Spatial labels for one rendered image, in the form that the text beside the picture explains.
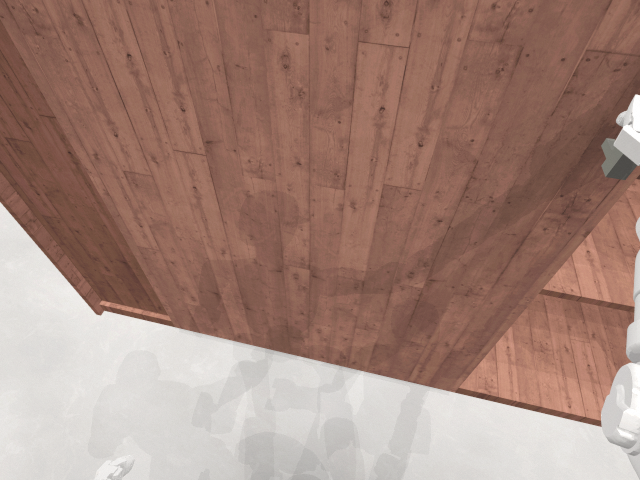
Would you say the handle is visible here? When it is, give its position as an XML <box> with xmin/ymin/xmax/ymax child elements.
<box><xmin>601</xmin><ymin>138</ymin><xmax>637</xmax><ymax>180</ymax></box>

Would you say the left robot hand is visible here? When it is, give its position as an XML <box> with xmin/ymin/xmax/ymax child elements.
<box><xmin>94</xmin><ymin>455</ymin><xmax>135</xmax><ymax>480</ymax></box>

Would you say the right robot upper arm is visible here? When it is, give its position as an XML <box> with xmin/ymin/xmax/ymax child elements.
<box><xmin>601</xmin><ymin>362</ymin><xmax>640</xmax><ymax>480</ymax></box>

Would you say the wardrobe door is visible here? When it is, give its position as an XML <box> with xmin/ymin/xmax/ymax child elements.
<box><xmin>0</xmin><ymin>0</ymin><xmax>640</xmax><ymax>392</ymax></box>
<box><xmin>0</xmin><ymin>20</ymin><xmax>168</xmax><ymax>315</ymax></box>

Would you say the right robot hand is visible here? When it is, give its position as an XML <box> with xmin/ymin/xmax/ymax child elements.
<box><xmin>614</xmin><ymin>95</ymin><xmax>640</xmax><ymax>166</ymax></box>

